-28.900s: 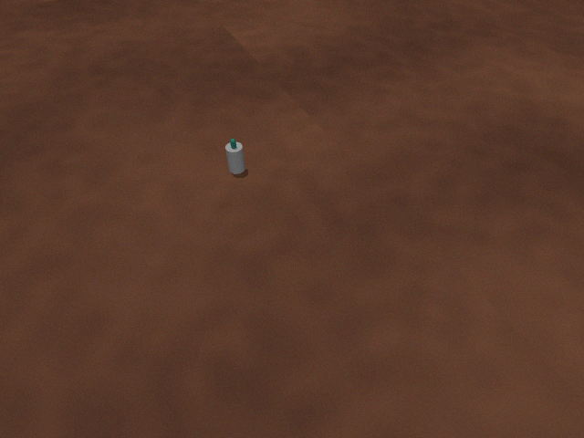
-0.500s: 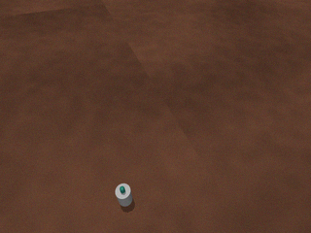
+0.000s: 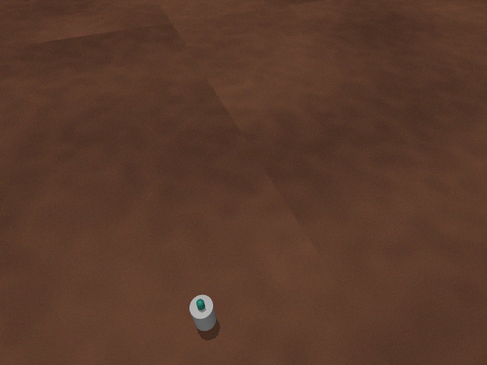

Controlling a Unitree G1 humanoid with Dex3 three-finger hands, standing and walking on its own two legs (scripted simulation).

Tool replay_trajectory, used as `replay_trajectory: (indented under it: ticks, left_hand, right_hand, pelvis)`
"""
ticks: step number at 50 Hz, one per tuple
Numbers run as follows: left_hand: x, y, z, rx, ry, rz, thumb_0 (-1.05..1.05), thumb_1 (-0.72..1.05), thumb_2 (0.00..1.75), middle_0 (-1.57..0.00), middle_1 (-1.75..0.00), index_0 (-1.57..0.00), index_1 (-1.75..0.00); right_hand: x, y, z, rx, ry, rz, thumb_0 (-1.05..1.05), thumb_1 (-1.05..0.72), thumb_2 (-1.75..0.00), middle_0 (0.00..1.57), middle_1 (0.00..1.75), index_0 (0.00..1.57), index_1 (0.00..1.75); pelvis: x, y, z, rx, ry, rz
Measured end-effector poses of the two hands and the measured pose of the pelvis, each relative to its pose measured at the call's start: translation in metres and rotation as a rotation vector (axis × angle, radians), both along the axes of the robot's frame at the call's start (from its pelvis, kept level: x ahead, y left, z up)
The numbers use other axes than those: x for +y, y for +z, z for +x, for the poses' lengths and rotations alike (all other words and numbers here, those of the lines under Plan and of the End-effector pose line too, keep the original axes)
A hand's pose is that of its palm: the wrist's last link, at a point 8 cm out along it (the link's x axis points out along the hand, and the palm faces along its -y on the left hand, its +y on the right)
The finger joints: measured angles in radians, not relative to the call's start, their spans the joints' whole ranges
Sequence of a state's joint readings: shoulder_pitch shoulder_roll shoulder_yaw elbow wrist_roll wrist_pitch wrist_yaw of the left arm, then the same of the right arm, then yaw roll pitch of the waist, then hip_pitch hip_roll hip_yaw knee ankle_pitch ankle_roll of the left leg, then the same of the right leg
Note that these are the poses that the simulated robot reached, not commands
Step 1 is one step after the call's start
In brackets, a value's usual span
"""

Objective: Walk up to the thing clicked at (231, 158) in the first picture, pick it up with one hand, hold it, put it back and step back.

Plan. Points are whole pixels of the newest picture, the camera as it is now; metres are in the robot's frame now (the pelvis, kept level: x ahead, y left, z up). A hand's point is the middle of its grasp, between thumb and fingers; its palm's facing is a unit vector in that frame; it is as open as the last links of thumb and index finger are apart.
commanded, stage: stand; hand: left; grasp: from the side
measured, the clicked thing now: (202, 311) +0.44 +0.18 -0.68
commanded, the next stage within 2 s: step back in 1.32 s
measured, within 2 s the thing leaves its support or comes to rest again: neither
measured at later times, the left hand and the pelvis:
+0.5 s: hand out of the picture +0.07 +0.24 -0.16, palm faces -0.02 -0.94 -0.34, open 7.4 cm; pelvis +0.01 -0.01 +0.00, yaw -1 degrees
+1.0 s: hand out of the picture +0.10 +0.24 -0.15, palm faces -0.01 -0.94 -0.35, open 7.4 cm; pelvis +0.02 -0.01 +0.00, yaw -1 degrees
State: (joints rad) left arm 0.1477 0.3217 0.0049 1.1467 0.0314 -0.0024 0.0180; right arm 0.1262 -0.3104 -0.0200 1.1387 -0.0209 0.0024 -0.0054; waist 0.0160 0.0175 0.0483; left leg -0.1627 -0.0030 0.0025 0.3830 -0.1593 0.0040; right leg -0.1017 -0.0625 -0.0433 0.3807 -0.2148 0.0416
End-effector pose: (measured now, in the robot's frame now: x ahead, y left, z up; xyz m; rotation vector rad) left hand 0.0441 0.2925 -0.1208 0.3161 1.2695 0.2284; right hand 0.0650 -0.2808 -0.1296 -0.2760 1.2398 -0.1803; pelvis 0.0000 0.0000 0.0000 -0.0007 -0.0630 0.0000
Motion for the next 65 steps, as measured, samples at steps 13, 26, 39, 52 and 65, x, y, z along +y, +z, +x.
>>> replay_trajectory:
  ticks: [13, 26, 39, 52, 65]
  left_hand:
    - [-0.006, -0.001, 0.0, 0.034, 0.005, -0.006, 0.01, 0.9, 0.9, -0.2, -0.3, -0.21, -0.3]
    - [-0.013, 0.0, 0.028, 0.006, -0.013, -0.017, 0.01, 0.9, 0.9, -0.2, -0.3, -0.21, -0.3]
    - [-0.013, 0.005, 0.051, -0.029, -0.021, -0.007, 0.01, 0.9, 0.9, -0.2, -0.3, -0.21, -0.3]
    - [-0.013, 0.005, 0.048, -0.041, -0.024, -0.011, 0.01, 0.9, 0.9, -0.2, -0.3, -0.21, -0.3]
    - [-0.013, 0.002, 0.033, 0.003, -0.018, -0.015, 0.01, 0.9, 0.9, -0.2, -0.3, -0.21, -0.3]
  right_hand:
    - [-0.014, 0.001, -0.008, 0.049, -0.017, -0.016, 0.01, -0.91, -0.89, 0.2, 0.3, 0.2, 0.3]
    - [-0.018, 0.003, 0.004, 0.042, -0.02, -0.018, 0.01, -0.91, -0.89, 0.2, 0.3, 0.2, 0.3]
    - [-0.02, 0.005, 0.021, 0.013, -0.014, -0.022, 0.0, -0.91, -0.89, 0.2, 0.3, 0.2, 0.3]
    - [-0.024, 0.009, 0.021, -0.007, -0.017, -0.025, 0.0, -0.91, -0.89, 0.2, 0.3, 0.2, 0.3]
    - [-0.026, 0.007, 0.006, 0.038, -0.03, -0.024, 0.01, -0.91, -0.89, 0.2, 0.3, 0.2, 0.3]
  pelvis:
    - [-0.006, 0.001, 0.005, 0.01, -0.002, -0.002]
    - [-0.009, 0.003, 0.015, 0.02, -0.01, 0.0]
    - [-0.011, 0.003, 0.023, 0.022, -0.013, 0.002]
    - [-0.012, 0.004, 0.02, 0.016, -0.013, 0.001]
    - [-0.013, 0.004, 0.02, 0.023, -0.012, 0.001]
